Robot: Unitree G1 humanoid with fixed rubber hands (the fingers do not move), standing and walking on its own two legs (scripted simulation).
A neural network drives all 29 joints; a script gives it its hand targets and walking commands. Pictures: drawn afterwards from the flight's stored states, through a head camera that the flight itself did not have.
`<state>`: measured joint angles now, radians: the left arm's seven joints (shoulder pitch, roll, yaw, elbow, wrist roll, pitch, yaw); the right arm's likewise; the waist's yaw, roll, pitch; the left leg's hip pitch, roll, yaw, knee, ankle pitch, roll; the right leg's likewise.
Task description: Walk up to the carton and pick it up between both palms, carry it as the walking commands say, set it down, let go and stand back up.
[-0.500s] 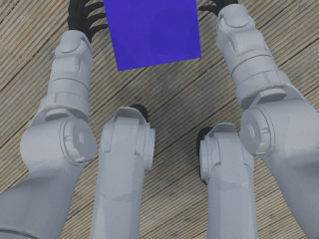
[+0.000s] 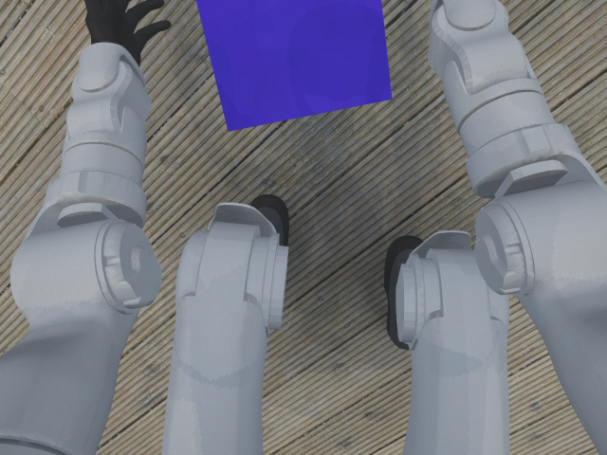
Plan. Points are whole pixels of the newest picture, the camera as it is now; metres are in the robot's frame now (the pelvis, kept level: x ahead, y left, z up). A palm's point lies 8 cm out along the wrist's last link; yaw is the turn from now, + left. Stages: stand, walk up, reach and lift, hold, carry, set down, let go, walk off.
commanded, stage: set down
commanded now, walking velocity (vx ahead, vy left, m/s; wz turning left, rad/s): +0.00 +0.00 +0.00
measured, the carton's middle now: out of the picture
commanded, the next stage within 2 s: let go in 1.42 s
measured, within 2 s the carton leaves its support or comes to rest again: neither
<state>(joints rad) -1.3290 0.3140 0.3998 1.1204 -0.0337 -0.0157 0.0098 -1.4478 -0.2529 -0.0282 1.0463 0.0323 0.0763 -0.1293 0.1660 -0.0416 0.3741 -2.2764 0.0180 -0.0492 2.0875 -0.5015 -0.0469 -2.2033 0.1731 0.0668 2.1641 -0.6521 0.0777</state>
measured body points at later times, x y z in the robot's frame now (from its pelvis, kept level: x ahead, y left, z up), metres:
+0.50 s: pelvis +0.00 +0.01 +0.07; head +0.36 +0.07 +0.32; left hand +0.49 +0.33 -0.08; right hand +0.58 -0.01 -0.08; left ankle +0.13 +0.14 -0.35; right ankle +0.09 -0.12 -0.35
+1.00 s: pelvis +0.02 +0.00 +0.17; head +0.33 +0.04 +0.50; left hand +0.48 +0.34 +0.08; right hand +0.58 -0.02 +0.08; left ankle +0.13 +0.14 -0.35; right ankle +0.09 -0.12 -0.35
